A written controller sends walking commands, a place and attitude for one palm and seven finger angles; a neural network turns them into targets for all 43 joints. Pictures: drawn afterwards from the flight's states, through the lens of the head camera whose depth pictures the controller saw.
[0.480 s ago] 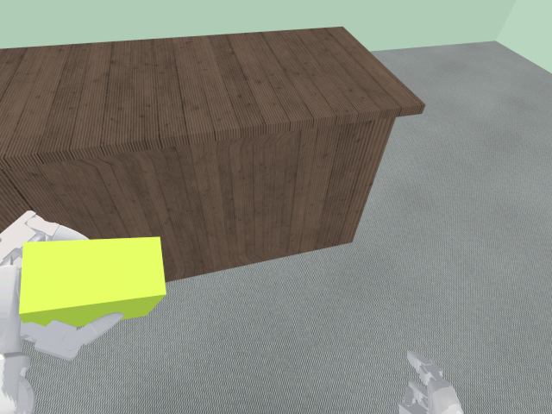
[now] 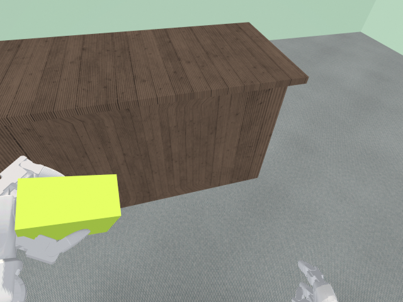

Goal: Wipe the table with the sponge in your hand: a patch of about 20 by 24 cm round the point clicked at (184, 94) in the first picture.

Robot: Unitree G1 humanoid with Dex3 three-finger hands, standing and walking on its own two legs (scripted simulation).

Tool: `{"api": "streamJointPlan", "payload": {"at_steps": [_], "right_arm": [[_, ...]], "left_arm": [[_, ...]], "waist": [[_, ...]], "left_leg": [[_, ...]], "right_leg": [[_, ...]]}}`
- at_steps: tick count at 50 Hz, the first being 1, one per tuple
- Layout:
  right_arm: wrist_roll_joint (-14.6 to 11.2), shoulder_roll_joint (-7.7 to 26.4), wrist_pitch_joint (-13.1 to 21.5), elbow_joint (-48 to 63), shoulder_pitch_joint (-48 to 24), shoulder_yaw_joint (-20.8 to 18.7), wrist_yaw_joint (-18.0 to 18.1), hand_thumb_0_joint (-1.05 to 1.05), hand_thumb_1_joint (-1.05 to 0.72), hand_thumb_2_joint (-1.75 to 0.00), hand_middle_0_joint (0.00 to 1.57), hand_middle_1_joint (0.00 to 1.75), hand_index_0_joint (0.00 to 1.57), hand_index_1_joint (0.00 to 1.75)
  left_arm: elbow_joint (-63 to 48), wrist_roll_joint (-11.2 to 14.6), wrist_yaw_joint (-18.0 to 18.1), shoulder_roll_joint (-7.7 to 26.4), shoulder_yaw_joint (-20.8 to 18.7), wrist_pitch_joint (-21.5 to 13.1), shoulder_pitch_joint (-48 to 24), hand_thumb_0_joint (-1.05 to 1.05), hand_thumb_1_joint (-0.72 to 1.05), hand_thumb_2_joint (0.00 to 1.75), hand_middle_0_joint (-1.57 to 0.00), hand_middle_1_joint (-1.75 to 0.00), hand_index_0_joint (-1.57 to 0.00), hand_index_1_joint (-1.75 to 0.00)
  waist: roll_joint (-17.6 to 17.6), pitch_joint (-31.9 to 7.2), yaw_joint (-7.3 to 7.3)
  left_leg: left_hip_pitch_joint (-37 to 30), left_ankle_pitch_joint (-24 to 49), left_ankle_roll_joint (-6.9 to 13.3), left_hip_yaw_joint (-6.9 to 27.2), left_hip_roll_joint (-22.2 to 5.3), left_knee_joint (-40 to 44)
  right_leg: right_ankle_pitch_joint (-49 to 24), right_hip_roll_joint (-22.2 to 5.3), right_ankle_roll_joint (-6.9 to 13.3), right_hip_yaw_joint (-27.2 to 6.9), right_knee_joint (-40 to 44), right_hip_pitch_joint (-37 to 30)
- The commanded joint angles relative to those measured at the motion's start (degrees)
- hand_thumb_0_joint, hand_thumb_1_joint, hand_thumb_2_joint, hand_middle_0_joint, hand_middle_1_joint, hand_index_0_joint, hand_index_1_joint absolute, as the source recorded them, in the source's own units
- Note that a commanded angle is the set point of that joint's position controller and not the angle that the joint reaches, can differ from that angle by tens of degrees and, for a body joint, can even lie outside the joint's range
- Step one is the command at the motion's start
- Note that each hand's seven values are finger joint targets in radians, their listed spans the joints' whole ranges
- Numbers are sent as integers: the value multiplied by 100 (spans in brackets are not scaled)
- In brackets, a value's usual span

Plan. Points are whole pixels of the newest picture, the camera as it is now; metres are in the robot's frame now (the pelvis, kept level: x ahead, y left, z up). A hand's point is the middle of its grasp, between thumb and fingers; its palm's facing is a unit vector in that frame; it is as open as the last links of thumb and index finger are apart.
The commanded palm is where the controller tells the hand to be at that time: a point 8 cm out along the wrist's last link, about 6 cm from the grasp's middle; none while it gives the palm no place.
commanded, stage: turn to face it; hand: left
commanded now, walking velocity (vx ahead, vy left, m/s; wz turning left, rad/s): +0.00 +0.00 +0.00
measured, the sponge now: (84, 207) +0.23 +0.20 +0.14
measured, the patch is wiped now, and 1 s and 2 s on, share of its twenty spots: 0.00 0.00 0.00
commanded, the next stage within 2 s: take the last steps up to it in 0.18 s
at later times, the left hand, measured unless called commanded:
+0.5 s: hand (65, 199) +0.23 +0.23 +0.15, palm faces +0.36 -0.85 -0.38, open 10.6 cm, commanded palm +0.18 +0.27 +0.18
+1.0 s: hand (96, 138) +0.36 +0.23 +0.15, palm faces +0.31 -0.84 -0.44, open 10.6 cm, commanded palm +0.30 +0.27 +0.18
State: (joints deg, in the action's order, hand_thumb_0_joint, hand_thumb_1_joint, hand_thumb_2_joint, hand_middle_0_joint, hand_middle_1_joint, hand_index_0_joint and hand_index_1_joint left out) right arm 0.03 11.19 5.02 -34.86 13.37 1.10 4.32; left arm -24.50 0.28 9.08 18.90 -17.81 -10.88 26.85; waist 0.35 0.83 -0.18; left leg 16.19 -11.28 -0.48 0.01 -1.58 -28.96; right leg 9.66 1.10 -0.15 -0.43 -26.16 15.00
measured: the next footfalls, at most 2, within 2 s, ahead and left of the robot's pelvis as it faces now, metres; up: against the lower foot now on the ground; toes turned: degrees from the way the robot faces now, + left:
right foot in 1.16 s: +0.29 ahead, -0.09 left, +0.00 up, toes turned -15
left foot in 1.72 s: +0.39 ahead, +0.12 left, +0.00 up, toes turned +5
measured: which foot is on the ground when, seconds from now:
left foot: down 0.00-1.00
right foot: down 0.00-0.88, up 0.90-1.00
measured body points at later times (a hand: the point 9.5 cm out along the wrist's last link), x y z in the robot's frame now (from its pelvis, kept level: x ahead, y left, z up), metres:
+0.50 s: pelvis +0.01 +0.00 -0.01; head +0.00 +0.00 +0.44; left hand +0.20 +0.27 +0.17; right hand +0.14 -0.25 -0.09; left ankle +0.05 +0.12 -0.74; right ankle +0.05 -0.12 -0.73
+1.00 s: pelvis +0.12 +0.01 -0.01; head +0.14 +0.01 +0.44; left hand +0.34 +0.27 +0.18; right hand +0.25 -0.23 -0.10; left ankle +0.05 +0.12 -0.74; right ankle +0.09 -0.10 -0.69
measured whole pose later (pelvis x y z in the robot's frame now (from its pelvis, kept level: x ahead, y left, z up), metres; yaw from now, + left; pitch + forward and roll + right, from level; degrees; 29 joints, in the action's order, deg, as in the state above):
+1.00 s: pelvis +0.12 +0.01 -0.01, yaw -5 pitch +1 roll +0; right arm 0.5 9.5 5.7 -35.1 12.2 0.0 3.5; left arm -27.1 -0.1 9.4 21.3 -20.9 -13.3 27.9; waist -0.6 1.8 1.6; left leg 7.9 -24.3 0.5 -6.4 -2.5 -31.7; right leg 28.9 -0.4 0.3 3.2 -55.3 24.6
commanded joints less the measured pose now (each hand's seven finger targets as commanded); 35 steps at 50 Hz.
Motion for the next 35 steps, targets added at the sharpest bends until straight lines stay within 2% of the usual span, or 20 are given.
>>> {"api": "streamJointPlan", "payload": {"at_steps": [1, 3, 6, 9, 11, 14, 15, 17, 20, 21, 23, 25, 26, 27, 28, 29, 30, 32, 33, 35], "right_arm": [[2, 703, 320, 908, -566, -253, 37, 0, -90, -90, 20, 30, 20, 30], [-3, 686, 308, 899, -549, -238, 29, 0, -90, -90, 20, 30, 20, 30], [-5, 723, 311, 928, -596, -266, 28, 0, -90, -90, 20, 30, 20, 30], [-22, 700, 309, 950, -586, -265, 20, 0, -90, -90, 20, 30, 20, 30], [-22, 742, 323, 972, -601, -300, 15, 0, -90, -90, 20, 30, 20, 30], [-30, 700, 325, 988, -562, -288, 9, 0, -90, -90, 20, 30, 20, 30], [-30, 699, 325, 975, -563, -296, 1, 0, -90, -90, 20, 30, 20, 30], [4, 692, 310, 968, -580, -296, 18, 0, -90, -90, 20, 30, 20, 30], [58, 714, 241, 942, -592, -294, 71, 0, -90, -90, 20, 30, 20, 30], [63, 746, 242, 958, -628, -302, 85, 0, -90, -90, 20, 30, 20, 30], [90, 732, 239, 899, -580, -268, 130, 0, -90, -90, 20, 30, 20, 30], [76, 737, 250, 851, -564, -282, 150, 0, -90, -90, 20, 30, 20, 30], [58, 760, 269, 854, -571, -294, 154, 0, -90, -90, 20, 30, 20, 30], [50, 751, 260, 842, -571, -291, 153, 0, -90, -90, 20, 30, 20, 30], [42, 743, 235, 818, -530, -293, 154, 0, -90, -90, 20, 30, 20, 30], [48, 731, 218, 822, -539, -282, 156, 0, -90, -90, 20, 30, 20, 30], [39, 749, 224, 829, -530, -283, 148, 0, -90, -90, 20, 30, 20, 30], [52, 759, 278, 800, -538, -276, 156, 0, -90, -90, 20, 30, 20, 30], [58, 767, 295, 754, -484, -295, 162, 0, -90, -90, 20, 30, 20, 30], [42, 743, 325, 728, -457, -313, 146, 0, -90, -90, 20, 30, 20, 30]], "left_arm": [[-1244, 77, 78, 942, -667, -379, -460, 0, 10, 130, -120, -160, -120, -160], [-1164, 74, 79, 895, -622, -376, -444, 0, 10, 130, -120, -160, -120, -160], [-1258, 69, 74, 935, -646, -373, -641, 0, 10, 130, -120, -160, -120, -160], [-1229, 64, 77, 868, -590, -382, -670, 0, 10, 130, -120, -160, -120, -160], [-1347, 61, 85, 951, -674, -385, -768, 0, 10, 130, -120, -160, -120, -160], [-1364, 75, 86, 895, -650, -402, -669, 0, 10, 130, -120, -160, -120, -160], [-1359, 72, 88, 914, -672, -408, -644, 0, 10, 130, -120, -160, -120, -160], [-1385, 72, 94, 932, -659, -396, -560, 0, 10, 130, -120, -160, -120, -160], [-1344, 43, 126, 955, -708, -356, -410, 0, 10, 130, -120, -160, -120, -160], [-1440, 45, 123, 988, -753, -359, -478, 0, 10, 130, -120, -160, -120, -160], [-1418, 32, 171, 1032, -818, -399, -459, 0, 10, 130, -120, -160, -120, -160], [-1359, 38, 192, 1023, -841, -436, -472, 0, 10, 130, -120, -160, -120, -160], [-1316, 37, 184, 1036, -866, -451, -536, 0, 10, 130, -120, -160, -120, -160], [-1283, 24, 173, 1015, -828, -465, -534, 0, 10, 130, -120, -160, -120, -160], [-1049, 13, 144, 956, -797, -458, -434, 0, 10, 130, -120, -160, -120, -160], [-962, 7, 116, 858, -719, -452, -451, 0, 10, 130, -120, -160, -120, -160], [-998, -8, 106, 839, -683, -454, -522, 0, 10, 130, -120, -160, -120, -160], [-1095, -33, 105, 886, -650, -520, -803, 0, 10, 130, -120, -160, -120, -160], [-980, -36, 115, 930, -706, -542, -734, 0, 10, 130, -120, -160, -120, -160], [-1028, -28, 121, 1013, -747, -568, -775, 0, 10, 130, -120, -160, -120, -160]], "waist": [[231, -551, 20], [136, -510, 23], [315, -442, 18], [322, -406, -1], [404, -474, -12], [338, -583, -20], [269, -681, -15], [122, -719, 15], [154, -467, 58], [240, -431, 68], [352, -342, 91], [377, -498, 94], [343, -571, 106], [430, -525, 91], [438, -377, 80], [566, -71, 90], [546, 146, 95], [420, 275, 126], [251, 174, 105], [-225, -140, 89]], "left_leg": [[229, -606, 93, 168, -230, 730], [191, -655, 100, 172, -285, 722], [151, -768, 82, 128, -322, 727], [244, -981, 119, 138, -433, 767], [260, -1017, 100, 130, -439, 755], [268, -969, 136, 105, -482, 662], [199, -1055, 147, 64, -446, 593], [144, -1668, 212, 13, -384, 458], [302, -2315, 290, 55, -325, 325], [259, -2381, 308, 113, -346, 376], [286, -2231, 417, 398, -502, 525], [109, -1522, 487, 478, -603, 409], [65, -1324, 472, 457, -620, 365], [154, -1503, 475, 456, -619, 409], [352, -2210, 472, 436, -591, 505], [584, -2768, 488, 468, -596, 638], [699, -2906, 509, 554, -614, 666], [728, -2750, 560, 776, -730, 715], [642, -2362, 555, 674, -698, 520], [509, -1384, 452, 130, -425, -122]], "right_leg": [[465, -303, 28, -400, 570, -362], [526, -307, 42, -460, 577, -275], [592, -264, 53, -543, 561, -68], [597, -234, 46, -567, 417, -42], [615, -204, 53, -593, 346, -29], [447, -222, 55, -613, 203, -86], [560, -261, 82, -668, 223, -90], [1391, -368, 188, -817, 333, 91], [2523, -468, 362, -1021, 458, 456], [2589, -451, 387, -968, 393, 543], [2103, -365, 374, -791, 78, 466], [1260, -337, 357, -652, -270, 278], [1099, -328, 339, -577, -375, 214], [1210, -345, 329, -605, -407, 218], [1786, -349, 328, -653, -299, 352], [2316, -314, 333, -657, -228, 556], [2438, -267, 350, -650, -224, 645], [2246, -276, 344, -583, -291, 641], [1992, -338, 380, -668, -244, 514], [1302, -657, 519, -1095, -95, 128]]}}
